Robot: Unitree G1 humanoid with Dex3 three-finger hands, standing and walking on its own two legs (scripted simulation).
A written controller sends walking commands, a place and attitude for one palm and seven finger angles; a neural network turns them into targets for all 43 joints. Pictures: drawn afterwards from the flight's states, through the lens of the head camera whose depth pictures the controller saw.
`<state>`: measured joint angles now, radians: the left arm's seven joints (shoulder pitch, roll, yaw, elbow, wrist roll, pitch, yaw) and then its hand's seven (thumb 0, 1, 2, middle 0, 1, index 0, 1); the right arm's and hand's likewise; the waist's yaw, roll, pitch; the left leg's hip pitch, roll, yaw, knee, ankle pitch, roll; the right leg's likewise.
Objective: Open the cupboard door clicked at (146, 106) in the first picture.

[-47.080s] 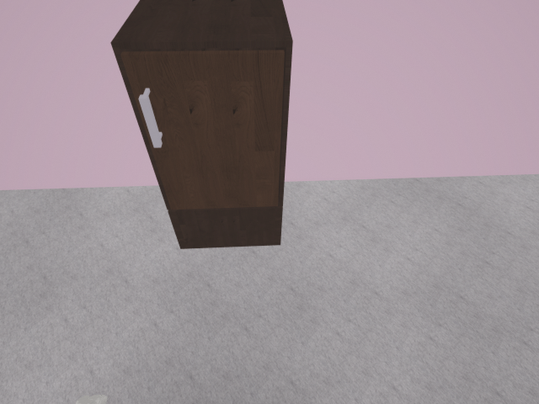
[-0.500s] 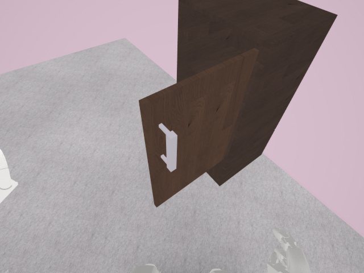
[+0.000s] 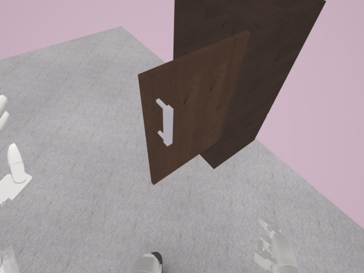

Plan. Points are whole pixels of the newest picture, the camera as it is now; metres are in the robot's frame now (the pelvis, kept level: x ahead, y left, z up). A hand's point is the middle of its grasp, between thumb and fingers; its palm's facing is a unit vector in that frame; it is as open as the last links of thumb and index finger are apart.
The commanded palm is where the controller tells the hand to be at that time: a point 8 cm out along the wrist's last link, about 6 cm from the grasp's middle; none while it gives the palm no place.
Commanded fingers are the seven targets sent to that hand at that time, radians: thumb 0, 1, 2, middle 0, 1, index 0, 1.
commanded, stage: stop stepping back and stand still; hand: left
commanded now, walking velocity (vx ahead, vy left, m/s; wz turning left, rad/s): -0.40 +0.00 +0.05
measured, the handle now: (164, 123) +0.52 +0.12 -0.04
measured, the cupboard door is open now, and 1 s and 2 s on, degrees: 91 91 91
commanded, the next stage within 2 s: let the arm hang, fingers relaxed in 0.72 s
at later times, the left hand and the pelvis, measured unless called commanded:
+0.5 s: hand out of the picture +0.14 +0.27 +0.17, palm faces +0.48 -0.79 -0.38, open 7.5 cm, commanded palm +0.08 +0.30 +0.19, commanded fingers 0.00 0.90 0.90 -0.20 -0.30 -0.20 -0.30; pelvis -0.06 +0.00 +0.01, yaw +0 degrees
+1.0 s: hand out of the picture +0.09 +0.24 -0.08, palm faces +0.06 -0.92 -0.38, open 7.4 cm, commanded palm none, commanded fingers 0.00 0.90 0.90 -0.20 -0.30 -0.20 -0.30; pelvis -0.08 +0.00 +0.00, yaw +1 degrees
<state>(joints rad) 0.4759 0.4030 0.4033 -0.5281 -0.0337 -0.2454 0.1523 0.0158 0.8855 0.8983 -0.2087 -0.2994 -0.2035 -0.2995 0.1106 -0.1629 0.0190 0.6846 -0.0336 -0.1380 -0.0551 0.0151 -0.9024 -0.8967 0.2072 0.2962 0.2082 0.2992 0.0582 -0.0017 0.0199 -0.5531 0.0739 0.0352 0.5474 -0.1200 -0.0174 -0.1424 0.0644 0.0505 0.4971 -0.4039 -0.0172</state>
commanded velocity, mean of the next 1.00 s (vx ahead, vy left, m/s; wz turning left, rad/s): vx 0.08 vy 0.01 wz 0.00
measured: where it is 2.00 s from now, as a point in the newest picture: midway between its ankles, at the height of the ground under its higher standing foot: outside the picture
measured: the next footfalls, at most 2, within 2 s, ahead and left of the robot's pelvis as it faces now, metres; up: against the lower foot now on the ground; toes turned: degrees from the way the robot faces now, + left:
left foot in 0.06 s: +0.13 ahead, +0.10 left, +0.00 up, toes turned +3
left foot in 0.44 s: +0.02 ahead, +0.12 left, +0.00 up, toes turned +1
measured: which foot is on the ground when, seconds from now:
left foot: up 0.00-0.04, down 0.06-0.26, up 0.28-0.42, down 0.44-1.00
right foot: down 0.00-1.00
